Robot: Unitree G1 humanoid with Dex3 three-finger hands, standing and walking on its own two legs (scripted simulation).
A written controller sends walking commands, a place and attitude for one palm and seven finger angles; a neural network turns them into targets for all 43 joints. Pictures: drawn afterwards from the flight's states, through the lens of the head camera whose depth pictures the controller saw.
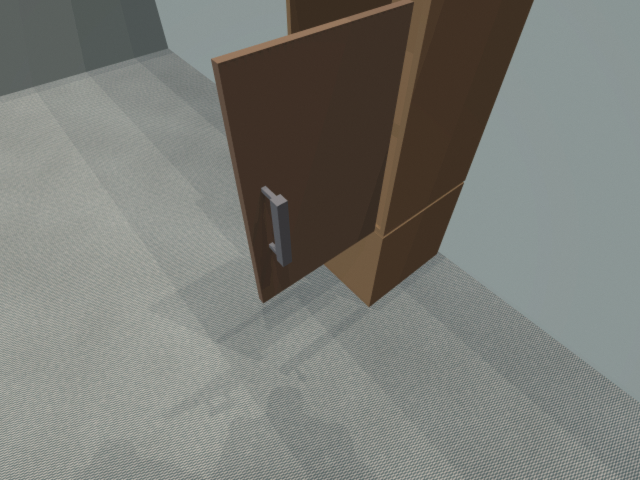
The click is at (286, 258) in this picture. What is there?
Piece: cupboard door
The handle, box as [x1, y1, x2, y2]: [261, 186, 291, 266]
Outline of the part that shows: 264,186 261,188 261,191 270,200 275,243 270,243 269,247 276,254 277,260 284,266 291,261 287,201 280,194 276,196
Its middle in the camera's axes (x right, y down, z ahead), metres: -0.09 -0.02 +0.75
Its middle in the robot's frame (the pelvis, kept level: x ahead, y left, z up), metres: +0.57 +0.12 -0.08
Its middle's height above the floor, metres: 0.70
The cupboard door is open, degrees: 89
